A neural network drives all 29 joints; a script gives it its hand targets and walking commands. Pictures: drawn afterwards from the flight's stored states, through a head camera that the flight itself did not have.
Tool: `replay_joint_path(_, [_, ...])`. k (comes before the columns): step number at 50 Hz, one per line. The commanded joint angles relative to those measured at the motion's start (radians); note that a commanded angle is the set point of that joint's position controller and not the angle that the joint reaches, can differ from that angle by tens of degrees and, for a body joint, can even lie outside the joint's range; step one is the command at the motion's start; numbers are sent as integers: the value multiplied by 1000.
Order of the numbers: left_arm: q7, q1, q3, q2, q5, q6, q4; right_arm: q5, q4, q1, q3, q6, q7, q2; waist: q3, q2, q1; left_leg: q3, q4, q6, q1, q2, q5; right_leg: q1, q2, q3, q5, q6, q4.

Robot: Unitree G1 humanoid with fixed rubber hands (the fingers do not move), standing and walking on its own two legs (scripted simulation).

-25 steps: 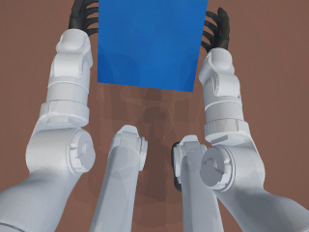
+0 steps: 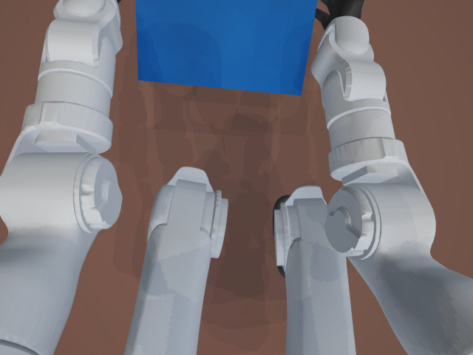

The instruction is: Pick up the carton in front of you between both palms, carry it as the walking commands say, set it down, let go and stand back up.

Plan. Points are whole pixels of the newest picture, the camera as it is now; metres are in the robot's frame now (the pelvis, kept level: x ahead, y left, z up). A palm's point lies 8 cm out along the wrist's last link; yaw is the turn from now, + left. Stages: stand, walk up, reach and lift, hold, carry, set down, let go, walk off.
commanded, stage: set down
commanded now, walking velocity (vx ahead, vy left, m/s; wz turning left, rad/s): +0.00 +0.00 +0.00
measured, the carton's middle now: (226, 14) +0.55 +0.11 -0.26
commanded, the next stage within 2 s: none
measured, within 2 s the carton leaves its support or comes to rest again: rests again in 0.58 s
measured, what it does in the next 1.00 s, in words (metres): stands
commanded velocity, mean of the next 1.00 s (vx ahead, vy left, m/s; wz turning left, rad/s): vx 0.00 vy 0.00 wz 0.00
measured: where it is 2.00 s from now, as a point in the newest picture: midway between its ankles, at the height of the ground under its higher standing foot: (237, 243)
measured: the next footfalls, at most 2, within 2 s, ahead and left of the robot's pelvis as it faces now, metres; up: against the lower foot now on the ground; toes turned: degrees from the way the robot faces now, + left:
none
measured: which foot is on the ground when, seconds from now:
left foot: down 0.00-1.00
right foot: down 0.00-1.00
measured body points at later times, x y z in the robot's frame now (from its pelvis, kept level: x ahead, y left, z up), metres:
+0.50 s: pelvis +0.00 -0.01 -0.01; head +0.36 +0.05 +0.25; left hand +0.53 +0.26 -0.17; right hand +0.56 -0.05 -0.17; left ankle +0.10 +0.12 -0.36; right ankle +0.10 -0.13 -0.36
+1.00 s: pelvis +0.01 +0.00 -0.02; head +0.38 +0.05 +0.23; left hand +0.54 +0.26 -0.20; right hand +0.57 -0.05 -0.20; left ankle +0.10 +0.12 -0.36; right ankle +0.10 -0.13 -0.36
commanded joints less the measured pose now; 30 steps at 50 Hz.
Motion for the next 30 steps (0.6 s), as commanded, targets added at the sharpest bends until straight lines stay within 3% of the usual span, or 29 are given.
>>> replay_joint_path(1, [-264, -470, -288, -856, -88, -55, -67, 70, -35, -630, 415, -28, 281, 868, -1152, -14, 75, 111, -164, 11, 714, -28, 485, 384, 15, -187, 330, -73, -115])
replay_joint_path(15, [-309, -421, -131, -743, 23, -39, 81, -36, 85, -560, 272, -8, 297, 762, -888, -45, 66, 110, -159, 39, 462, -14, 276, 326, 9, -164, 212, -79, -133])
replay_joint_path(30, [-312, -302, -79, -650, 74, -43, 173, -93, 175, -395, 195, -9, 322, 677, -745, -34, 45, 80, -141, 52, 424, -12, 314, 259, -1, -149, 246, -79, -113])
